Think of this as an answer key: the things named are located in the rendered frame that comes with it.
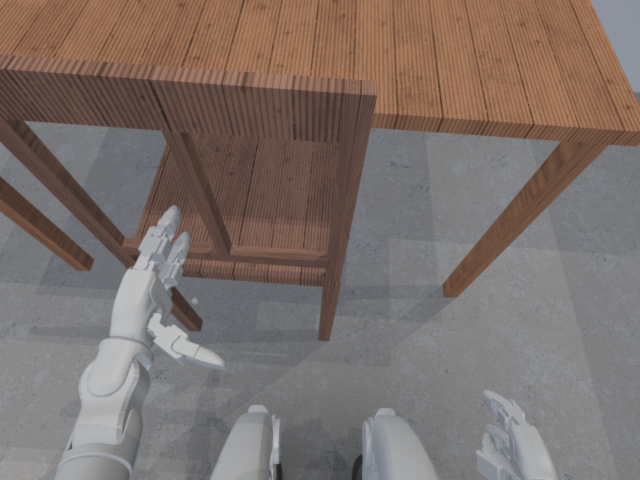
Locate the right robot hand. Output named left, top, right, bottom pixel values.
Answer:
left=476, top=390, right=558, bottom=480

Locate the robot left forearm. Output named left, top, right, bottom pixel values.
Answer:
left=54, top=337, right=154, bottom=480

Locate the left robot hand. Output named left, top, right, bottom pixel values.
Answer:
left=109, top=205, right=226, bottom=370

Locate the chair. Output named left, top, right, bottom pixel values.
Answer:
left=0, top=54, right=377, bottom=341

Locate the right robot shin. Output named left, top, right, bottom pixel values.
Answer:
left=362, top=408, right=396, bottom=480

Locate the left robot thigh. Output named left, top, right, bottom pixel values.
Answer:
left=210, top=412, right=281, bottom=480

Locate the table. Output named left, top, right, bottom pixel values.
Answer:
left=0, top=0, right=640, bottom=298

